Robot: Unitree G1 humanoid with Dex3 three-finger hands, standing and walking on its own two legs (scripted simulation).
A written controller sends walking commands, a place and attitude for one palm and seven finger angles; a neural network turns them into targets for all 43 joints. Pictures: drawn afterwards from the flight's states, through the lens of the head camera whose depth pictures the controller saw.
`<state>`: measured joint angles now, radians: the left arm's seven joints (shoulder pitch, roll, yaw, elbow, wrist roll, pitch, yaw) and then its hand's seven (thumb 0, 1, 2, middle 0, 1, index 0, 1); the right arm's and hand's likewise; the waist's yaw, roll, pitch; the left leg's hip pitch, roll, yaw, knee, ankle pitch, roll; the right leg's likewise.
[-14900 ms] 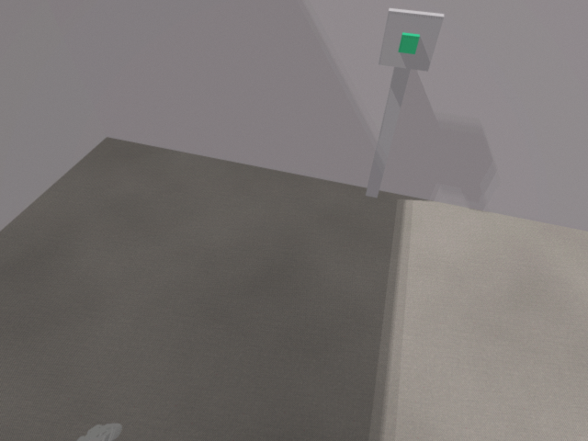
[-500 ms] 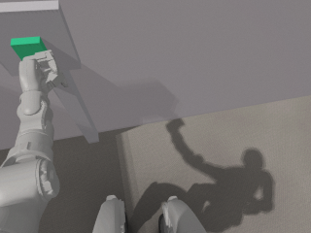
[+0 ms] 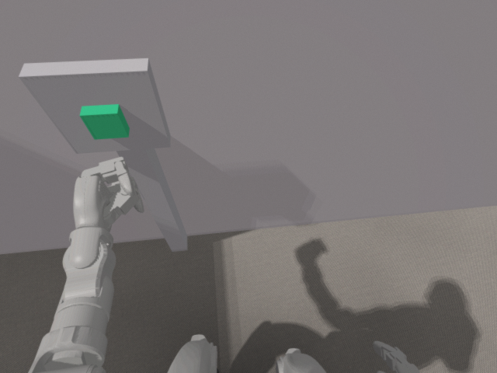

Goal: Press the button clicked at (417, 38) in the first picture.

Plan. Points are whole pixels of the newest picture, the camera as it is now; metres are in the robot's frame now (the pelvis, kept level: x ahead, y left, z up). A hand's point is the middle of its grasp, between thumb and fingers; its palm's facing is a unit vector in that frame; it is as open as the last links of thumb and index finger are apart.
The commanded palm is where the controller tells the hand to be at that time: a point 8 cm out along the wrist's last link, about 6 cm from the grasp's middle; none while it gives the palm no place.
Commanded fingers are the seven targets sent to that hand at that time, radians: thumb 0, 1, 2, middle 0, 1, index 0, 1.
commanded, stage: pull the fist back off the button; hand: left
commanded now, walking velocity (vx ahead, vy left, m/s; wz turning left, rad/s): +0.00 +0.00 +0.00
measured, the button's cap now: (106, 120) +0.51 +0.26 +0.07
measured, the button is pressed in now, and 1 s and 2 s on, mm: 0 0 0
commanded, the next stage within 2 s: draw the hand back to the body in 0.06 s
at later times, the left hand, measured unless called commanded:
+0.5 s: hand (101, 211) +0.32 +0.21 +0.10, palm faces +0.17 -0.98 -0.03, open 3.1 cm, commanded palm +0.28 +0.25 +0.10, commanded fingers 0.00 0.90 0.90 -1.30 -1.50 -1.30 -1.50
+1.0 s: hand (18, 262) +0.23 +0.24 +0.16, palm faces +0.33 -0.89 -0.32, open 3.1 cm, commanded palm +0.19 +0.27 +0.19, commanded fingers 0.00 0.90 0.90 -1.30 -1.50 -1.30 -1.50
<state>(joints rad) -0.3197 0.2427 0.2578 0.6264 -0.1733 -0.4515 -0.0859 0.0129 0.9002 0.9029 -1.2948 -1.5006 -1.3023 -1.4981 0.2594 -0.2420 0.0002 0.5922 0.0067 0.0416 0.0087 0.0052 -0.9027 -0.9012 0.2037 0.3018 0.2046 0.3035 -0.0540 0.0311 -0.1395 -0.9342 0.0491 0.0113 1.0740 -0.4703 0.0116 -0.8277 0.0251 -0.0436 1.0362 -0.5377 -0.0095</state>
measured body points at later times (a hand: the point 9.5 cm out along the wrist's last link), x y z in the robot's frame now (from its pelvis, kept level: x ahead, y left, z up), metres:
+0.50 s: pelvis -0.01 -0.01 +0.03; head +0.03 -0.02 +0.47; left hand +0.31 +0.26 +0.10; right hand +0.10 -0.25 -0.09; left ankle +0.02 +0.11 -0.66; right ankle -0.03 -0.12 -0.66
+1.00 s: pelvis +0.01 +0.00 +0.07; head +0.01 -0.02 +0.52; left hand +0.21 +0.28 +0.18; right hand +0.22 -0.21 -0.01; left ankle +0.02 +0.11 -0.66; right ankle -0.03 -0.12 -0.66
